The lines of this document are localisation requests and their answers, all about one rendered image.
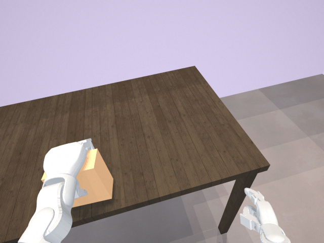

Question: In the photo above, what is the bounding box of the robot left forearm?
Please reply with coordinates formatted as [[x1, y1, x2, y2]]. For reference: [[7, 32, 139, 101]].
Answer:
[[18, 173, 77, 243]]

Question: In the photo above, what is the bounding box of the table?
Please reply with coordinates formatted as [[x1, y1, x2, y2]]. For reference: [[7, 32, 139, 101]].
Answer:
[[0, 66, 270, 243]]

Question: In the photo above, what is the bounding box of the sponge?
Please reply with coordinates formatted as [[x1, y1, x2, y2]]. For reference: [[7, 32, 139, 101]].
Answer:
[[41, 149, 113, 208]]

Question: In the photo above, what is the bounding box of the robot left hand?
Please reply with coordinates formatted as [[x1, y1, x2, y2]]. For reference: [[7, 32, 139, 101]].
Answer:
[[43, 138, 94, 199]]

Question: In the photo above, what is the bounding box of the robot right hand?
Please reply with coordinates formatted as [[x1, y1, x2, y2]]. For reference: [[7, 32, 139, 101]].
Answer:
[[240, 188, 278, 233]]

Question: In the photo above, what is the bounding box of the robot right forearm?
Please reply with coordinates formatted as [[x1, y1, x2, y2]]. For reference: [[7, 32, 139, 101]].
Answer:
[[259, 223, 291, 243]]

